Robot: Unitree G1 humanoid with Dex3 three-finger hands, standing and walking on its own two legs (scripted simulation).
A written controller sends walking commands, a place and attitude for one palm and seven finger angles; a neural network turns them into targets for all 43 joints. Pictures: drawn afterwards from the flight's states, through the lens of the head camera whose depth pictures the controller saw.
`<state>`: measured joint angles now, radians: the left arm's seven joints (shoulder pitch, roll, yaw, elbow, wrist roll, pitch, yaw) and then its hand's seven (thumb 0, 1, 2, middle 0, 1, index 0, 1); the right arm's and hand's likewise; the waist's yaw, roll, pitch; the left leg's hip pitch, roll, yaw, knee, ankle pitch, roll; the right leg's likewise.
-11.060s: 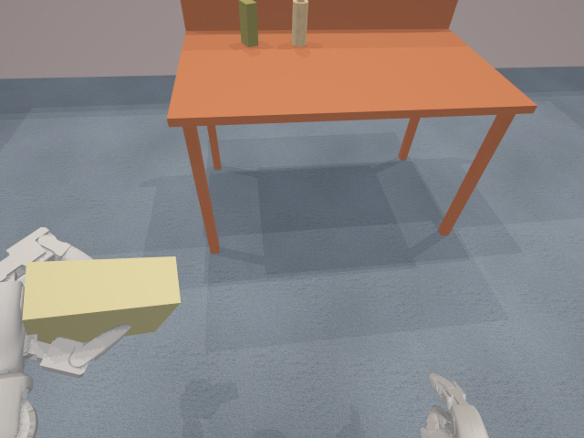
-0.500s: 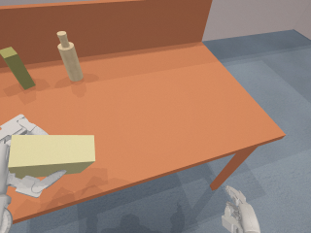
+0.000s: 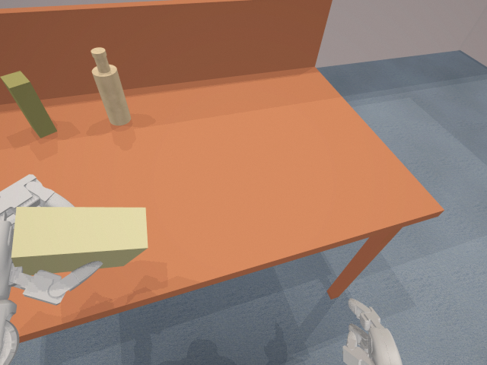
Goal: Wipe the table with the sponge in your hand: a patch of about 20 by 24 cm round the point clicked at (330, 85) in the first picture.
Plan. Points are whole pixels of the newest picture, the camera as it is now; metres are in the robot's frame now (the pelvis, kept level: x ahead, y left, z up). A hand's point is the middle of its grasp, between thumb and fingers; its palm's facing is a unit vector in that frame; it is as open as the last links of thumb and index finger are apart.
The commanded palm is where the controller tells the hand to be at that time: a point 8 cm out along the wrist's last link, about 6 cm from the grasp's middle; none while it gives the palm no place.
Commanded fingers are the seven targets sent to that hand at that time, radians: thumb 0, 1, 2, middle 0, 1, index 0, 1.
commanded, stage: shuffle to correct the standing spot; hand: left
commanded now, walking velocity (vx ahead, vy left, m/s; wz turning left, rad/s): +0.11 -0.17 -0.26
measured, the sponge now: (99, 241) +0.23 +0.21 +0.13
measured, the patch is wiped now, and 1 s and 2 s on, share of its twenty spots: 0.00 0.00 0.00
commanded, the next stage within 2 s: come to a stop and stand still in 0.42 s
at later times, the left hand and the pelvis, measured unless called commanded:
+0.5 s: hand (121, 221) +0.25 +0.19 +0.15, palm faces +0.27 -0.86 -0.44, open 9.5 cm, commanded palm +0.19 +0.23 +0.18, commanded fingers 0.00 0.10 1.30 -1.20 -1.60 -1.20 -1.60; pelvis +0.03 -0.05 -0.01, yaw -1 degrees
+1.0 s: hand (77, 245) +0.22 +0.22 +0.15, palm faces +0.28 -0.88 -0.39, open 9.5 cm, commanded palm +0.16 +0.27 +0.18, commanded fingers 0.00 0.10 1.30 -1.20 -1.60 -1.20 -1.60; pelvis +0.00 -0.01 +0.00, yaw -1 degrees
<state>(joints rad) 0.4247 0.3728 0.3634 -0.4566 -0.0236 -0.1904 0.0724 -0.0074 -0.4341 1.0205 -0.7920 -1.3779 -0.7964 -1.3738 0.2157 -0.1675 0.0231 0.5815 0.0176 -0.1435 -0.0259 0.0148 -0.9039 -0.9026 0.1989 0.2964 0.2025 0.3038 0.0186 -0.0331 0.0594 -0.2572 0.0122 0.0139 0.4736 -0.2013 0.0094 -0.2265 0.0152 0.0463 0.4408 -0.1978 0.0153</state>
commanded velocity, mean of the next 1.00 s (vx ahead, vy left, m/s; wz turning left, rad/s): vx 0.06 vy -0.08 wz -0.02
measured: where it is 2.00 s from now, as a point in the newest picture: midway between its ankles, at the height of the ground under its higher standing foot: outside the picture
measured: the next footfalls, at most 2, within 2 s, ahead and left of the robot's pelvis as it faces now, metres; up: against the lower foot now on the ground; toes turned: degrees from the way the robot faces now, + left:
none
